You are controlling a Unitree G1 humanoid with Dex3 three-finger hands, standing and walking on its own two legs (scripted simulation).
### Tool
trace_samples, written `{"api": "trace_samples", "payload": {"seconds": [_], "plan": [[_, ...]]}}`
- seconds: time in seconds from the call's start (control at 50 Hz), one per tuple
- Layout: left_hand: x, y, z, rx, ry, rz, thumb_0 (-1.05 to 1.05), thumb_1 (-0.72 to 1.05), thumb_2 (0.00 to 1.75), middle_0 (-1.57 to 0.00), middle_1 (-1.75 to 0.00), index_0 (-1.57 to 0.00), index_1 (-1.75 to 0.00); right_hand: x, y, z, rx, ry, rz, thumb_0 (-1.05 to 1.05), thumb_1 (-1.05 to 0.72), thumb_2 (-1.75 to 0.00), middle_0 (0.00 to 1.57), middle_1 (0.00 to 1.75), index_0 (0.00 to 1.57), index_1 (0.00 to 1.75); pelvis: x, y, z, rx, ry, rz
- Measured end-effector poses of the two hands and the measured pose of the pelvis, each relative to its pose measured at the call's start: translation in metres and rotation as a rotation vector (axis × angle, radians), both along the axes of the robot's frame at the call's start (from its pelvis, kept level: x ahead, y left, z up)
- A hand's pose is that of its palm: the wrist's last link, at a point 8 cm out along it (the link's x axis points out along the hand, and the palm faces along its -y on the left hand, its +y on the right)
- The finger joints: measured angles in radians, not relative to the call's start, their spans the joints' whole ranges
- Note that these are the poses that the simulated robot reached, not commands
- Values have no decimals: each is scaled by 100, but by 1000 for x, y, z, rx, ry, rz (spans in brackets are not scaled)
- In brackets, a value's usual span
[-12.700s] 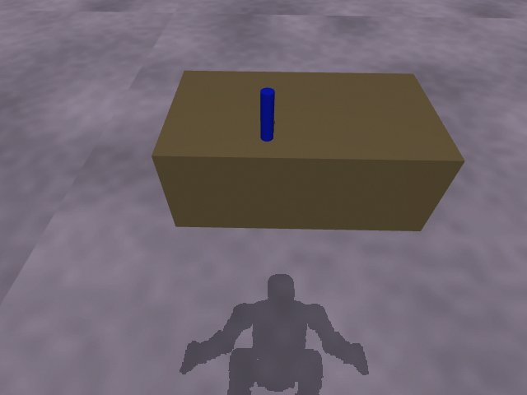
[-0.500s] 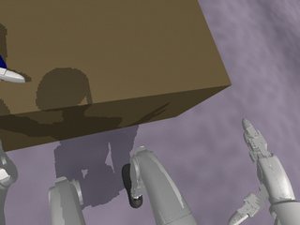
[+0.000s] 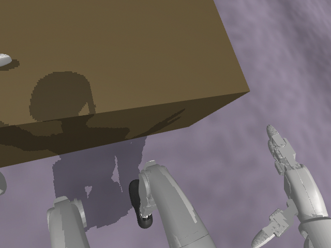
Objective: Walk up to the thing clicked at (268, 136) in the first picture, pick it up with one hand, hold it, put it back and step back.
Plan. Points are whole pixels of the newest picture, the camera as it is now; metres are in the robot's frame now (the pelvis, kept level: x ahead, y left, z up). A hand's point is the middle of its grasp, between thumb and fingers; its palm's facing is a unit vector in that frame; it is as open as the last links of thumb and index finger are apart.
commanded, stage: close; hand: left
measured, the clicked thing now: out of the picture +0.59 +0.22 +0.00
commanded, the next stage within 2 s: settle in 0.08 s
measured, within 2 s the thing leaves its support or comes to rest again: leaves its support in 0.48 s
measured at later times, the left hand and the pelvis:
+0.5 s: hand out of the picture +0.57 +0.21 -0.02, palm faces +0.18 -0.98 -0.02, open 7.3 cm; pelvis +0.01 +0.00 +0.02, yaw +0 degrees
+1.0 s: hand out of the picture +0.57 +0.21 +0.04, palm faces +0.18 -0.98 -0.02, open 7.3 cm; pelvis +0.02 +0.00 +0.05, yaw +1 degrees
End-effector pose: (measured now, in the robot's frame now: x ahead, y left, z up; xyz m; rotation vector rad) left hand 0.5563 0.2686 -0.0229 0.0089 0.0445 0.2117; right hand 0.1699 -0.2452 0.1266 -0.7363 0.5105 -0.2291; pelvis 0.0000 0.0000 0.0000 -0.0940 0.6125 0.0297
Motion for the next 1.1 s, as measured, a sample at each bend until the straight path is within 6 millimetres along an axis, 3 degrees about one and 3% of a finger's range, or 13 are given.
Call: {"api": "trace_samples", "payload": {"seconds": [0.16, 0.24, 0.46, 0.78, 1.1], "plan": [[1, -9, 4, 18, 49, -29, -1, -22, 64, -98, -89, -99, -87, -2, -4, -1, 36, 7, -31, -1, 52, -4, 6, 5, 6, 5, 4, 2, 8, 0, -5, -4], [-3, -9, 3, 18, 36, -22, 0, -17, 75, -108, -101, -96, -93, 1, -2, -1, 48, 3, -12, -1, 52, -4, 6, 5, 6, 5, 4, 3, 9, 5, -7, -7], [-13, -8, 5, 6, 35, -25, 1, -9, 120, -101, -108, -88, -105, 2, -1, 12, 20, -6, -7, -1, 53, -5, 6, 5, 6, 5, 4, -1, 15, 9, -21, 0], [-6, -8, 70, 24, 42, -22, 0, -6, 118, -97, -111, -85, -109, 6, -9, -2, 142, 10, -83, -1, 54, -5, 6, 5, 6, 5, 15, 5, 43, 14, -62, -4], [-13, -17, 74, -9, 35, -35, 0, -6, 118, -97, -111, -85, -109, 4, -14, 0, 147, 49, -97, -1, 54, -5, 6, 5, 6, 5, 16, 1, 57, 25, -75, -3]]}}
